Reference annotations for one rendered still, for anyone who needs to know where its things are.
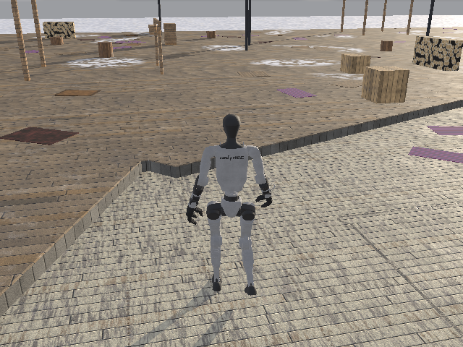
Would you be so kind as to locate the humanoid robot head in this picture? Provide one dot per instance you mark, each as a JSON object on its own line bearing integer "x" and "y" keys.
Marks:
{"x": 231, "y": 125}

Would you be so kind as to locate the right robot hand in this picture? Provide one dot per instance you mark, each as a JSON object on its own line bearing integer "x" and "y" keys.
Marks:
{"x": 261, "y": 197}

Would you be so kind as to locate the robot right upper arm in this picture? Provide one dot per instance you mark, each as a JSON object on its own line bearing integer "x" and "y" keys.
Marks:
{"x": 257, "y": 161}

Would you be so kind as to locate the left robot hand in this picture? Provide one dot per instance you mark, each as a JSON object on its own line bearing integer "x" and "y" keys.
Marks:
{"x": 190, "y": 214}

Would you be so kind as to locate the left robot forearm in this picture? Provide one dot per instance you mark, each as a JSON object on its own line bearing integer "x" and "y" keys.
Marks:
{"x": 196, "y": 194}

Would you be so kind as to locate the humanoid robot torso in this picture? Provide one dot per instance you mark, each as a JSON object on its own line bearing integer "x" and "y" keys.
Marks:
{"x": 231, "y": 174}

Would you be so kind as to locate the right robot forearm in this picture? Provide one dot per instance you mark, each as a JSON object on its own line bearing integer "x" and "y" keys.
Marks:
{"x": 265, "y": 189}

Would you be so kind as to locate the robot left upper arm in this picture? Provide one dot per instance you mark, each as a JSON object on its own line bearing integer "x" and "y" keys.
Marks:
{"x": 205, "y": 165}

